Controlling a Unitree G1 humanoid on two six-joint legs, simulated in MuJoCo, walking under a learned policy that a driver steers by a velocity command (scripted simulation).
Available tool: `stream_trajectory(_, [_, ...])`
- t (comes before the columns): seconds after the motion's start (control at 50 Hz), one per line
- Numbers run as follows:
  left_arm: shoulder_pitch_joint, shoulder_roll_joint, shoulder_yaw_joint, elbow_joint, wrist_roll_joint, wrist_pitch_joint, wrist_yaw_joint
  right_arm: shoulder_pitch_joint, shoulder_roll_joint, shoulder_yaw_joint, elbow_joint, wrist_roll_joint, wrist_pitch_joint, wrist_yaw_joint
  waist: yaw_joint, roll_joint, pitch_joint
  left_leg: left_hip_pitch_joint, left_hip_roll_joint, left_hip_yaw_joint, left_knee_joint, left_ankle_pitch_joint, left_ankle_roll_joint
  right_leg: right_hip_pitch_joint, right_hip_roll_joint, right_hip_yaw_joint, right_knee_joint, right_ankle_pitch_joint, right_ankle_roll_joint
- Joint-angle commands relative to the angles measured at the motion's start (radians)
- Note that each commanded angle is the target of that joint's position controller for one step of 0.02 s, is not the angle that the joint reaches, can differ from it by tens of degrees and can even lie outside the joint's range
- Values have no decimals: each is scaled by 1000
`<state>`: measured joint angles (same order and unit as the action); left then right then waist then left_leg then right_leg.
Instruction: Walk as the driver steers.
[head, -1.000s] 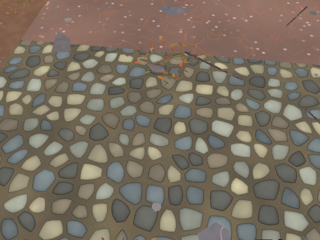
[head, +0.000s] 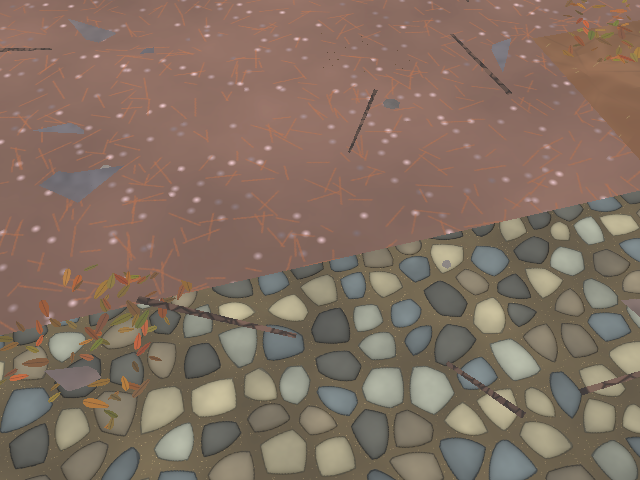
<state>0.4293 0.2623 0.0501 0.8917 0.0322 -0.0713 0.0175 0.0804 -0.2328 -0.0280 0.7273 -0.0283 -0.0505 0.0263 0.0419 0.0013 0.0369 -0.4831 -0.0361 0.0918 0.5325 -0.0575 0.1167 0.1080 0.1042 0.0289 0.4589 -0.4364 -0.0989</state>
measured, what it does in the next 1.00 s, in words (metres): walks ahead, turning left: right foot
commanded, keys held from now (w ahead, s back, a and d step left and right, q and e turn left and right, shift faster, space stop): w+q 0.94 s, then w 0.06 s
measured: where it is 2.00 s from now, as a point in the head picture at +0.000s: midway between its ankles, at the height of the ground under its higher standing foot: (176, 253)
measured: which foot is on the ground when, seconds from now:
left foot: down 0.00-0.52, up 0.54-1.00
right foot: down 0.00-0.00, up 0.02-0.48, down 0.50-1.00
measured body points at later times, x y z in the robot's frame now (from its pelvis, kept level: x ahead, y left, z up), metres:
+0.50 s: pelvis +0.28 +0.00 +0.01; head +0.31 +0.01 +0.46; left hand +0.46 +0.27 -0.06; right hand +0.32 -0.28 -0.11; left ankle +0.13 +0.07 -0.72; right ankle +0.43 -0.08 -0.71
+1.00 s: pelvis +0.51 +0.10 +0.01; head +0.55 +0.12 +0.46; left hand +0.34 +0.31 -0.12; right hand +0.83 +0.04 -0.07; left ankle +0.57 +0.24 -0.70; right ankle +0.43 -0.08 -0.72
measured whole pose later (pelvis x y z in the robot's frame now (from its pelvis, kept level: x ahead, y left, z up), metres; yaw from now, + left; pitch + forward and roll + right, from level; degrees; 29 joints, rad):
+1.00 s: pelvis +0.51 +0.10 +0.01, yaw +34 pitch +2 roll -1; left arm 0.43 0.26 0.04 0.86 0.02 -0.07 0.01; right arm 0.03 -0.26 -0.03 0.64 -0.05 0.00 0.08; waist 0.08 0.02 0.04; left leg -0.56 0.01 0.08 0.64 -0.17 0.10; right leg 0.09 -0.03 -0.26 0.30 -0.41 0.03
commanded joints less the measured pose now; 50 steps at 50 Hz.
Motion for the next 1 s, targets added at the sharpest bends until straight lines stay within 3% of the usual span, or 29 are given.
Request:
stream_trajectory(0.02, [79, 83, 18, -99, -26, -21, -5, 387, -275, -91, 55, 2, 2, -14, -108, 301, -336, 777, 395, -845, -189, -26, 287, -630, 49, -49, 938, -11, 67])
stream_trajectory(0.04, [24, 115, 14, -112, 6, -24, -7, 282, -242, -88, 34, 32, 6, -1, -81, 138, -249, 703, 373, -845, -241, -96, 288, -738, -30, 68, 989, 24, 54])
stream_trajectory(0.06, [-76, 127, 11, -132, 5, -32, -13, 226, -188, -77, 21, 33, 8, -2, -85, 34, -139, 580, 347, -686, -250, -109, 266, -767, -84, 68, 953, 97, 57])
stream_trajectory(0.08, [-119, 114, 6, -147, 3, -37, -18, 212, -149, -65, 29, 24, 7, -4, -64, -33, -66, 458, 299, -589, -278, -47, 228, -745, -122, 56, 867, 126, 57])
stream_trajectory(0.12, [-131, 92, -3, -166, 18, -9, -24, 215, -131, -57, 49, 25, -2, -12, -21, -25, -36, 334, 216, -477, -304, 62, 182, -677, -158, 50, 758, 128, 81])
stream_trajectory(0.18, [-136, 68, -14, -180, 24, 24, -31, 256, -167, -66, 62, 29, -17, -10, -13, 19, -41, 269, 171, -404, -330, 122, 181, -667, -172, 12, 641, 136, 116])
stream_trajectory(0.24, [-277, 62, -23, -230, 19, 29, -33, 302, -179, -71, 67, 30, -13, -13, -49, 36, 0, 250, 137, -385, -360, 82, 155, -722, -185, -12, 468, 261, 150])
stream_trajectory(0.3, [-382, 56, -29, -259, 12, 28, -35, 357, -187, -78, 71, 34, -8, -14, -97, 52, -11, 314, 116, -386, -327, 110, 111, -734, -170, -14, 318, 387, 162])
stream_trajectory(0.4, [-508, 62, -37, -308, -1, 12, -37, 420, -195, -83, 66, 15, 2, -25, -147, 70, -20, 433, 134, -443, -223, 243, 99, -730, -122, -13, 177, 379, 150])
stream_trajectory(0.44, [-476, 79, -32, -309, -4, 2, -34, 386, -208, -87, 50, 10, 4, -32, -117, 85, -28, 426, 146, -477, -177, 265, 75, -633, -104, 3, 105, 329, 130])
stream_trajectory(0.48, [-326, 115, -16, -267, -6, -9, -22, 323, -225, -90, 30, 11, 0, -31, -38, 85, -75, 360, 122, -488, -66, 326, 36, -395, -66, -5, 22, 269, 98])
stream_trajectory(0.5, [-208, 154, -1, -240, 4, -23, -9, 311, -207, -84, 27, 21, -9, -22, 24, 27, -143, 298, 62, -439, 103, 299, 9, -205, -119, 39, -31, 282, 64])
stream_trajectory(0.52, [-36, 233, 19, -233, 28, -28, 10, 311, -132, -62, -6, 35, -20, -17, 86, -96, -298, 182, 7, -338, 378, 43, -16, 24, -370, 276, -61, 66, 6])
stream_trajectory(0.54, [-59, 306, 38, -233, 31, -9, 12, 418, -91, -53, -37, 52, -14, -18, 11, -319, -351, -104, -128, -218, 583, -522, -39, 168, -562, 710, -177, -23, -98])
stream_trajectory(0.56, [-104, 219, 30, -234, 16, 4, 6, 406, -166, -60, 1, 17, 6, -27, -12, -160, -234, -197, -24, -209, 686, -462, -34, 68, -543, 714, -172, -110, -107])
stream_trajectory(0.58, [-151, 131, 9, -243, 7, 4, 1, 334, -170, -63, 3, 7, 11, -18, -9, -51, -126, -189, 8, -204, 683, -364, -39, -47, -486, 552, -184, -48, -84])
stream_trajectory(0.6, [-178, 96, 0, -235, 7, 2, -4, 293, -149, -59, -4, 6, 14, -8, -21, -32, -67, -168, 35, -194, 651, -308, -51, -132, -434, 408, -209, 102, -64])
stream_trajectory(0.64, [-169, 84, -4, -211, 1, -10, -4, 276, -137, -58, -6, -10, 35, 11, -40, -109, -36, -134, 67, -174, 619, -274, -70, -204, -362, 228, -239, 291, -32])
stream_trajectory(0.72, [-121, 103, 8, -174, -16, -37, -16, 199, -117, -51, -44, -10, 54, 33, -49, -103, -39, -193, 81, -159, 611, -188, -88, -194, -364, 87, -273, 497, -52])
stream_trajectory(0.82, [-83, 111, 15, -136, -13, -32, -19, 39, -91, -33, -101, -6, 51, 48, -24, -91, 8, -234, 93, -111, 412, -21, -98, -179, -333, -76, -297, 562, -41])
stream_trajectory(0.92, [-23, 148, 27, -97, -13, -21, -10, -103, -80, -16, -154, -10, 45, 64, 13, -87, 46, -152, 82, -15, 166, -21, -47, -110, -359, -167, -272, 627, -16])
stream_trajectory(0.96, [2, 162, 28, -77, -11, -9, -4, -105, -86, -18, -161, -16, 44, 57, 8, -90, 35, -87, 41, 21, 109, -110, -11, -62, -369, -200, -193, 833, -4])
stream_trajectory(1.0, [20, 194, 31, -57, -8, 6, 0, 2, -105, -30, -133, -24, 38, 41, -45, -109, -39, 76, -36, 43, 65, -207, 34, -36, -374, -229, 8, 1135, 0])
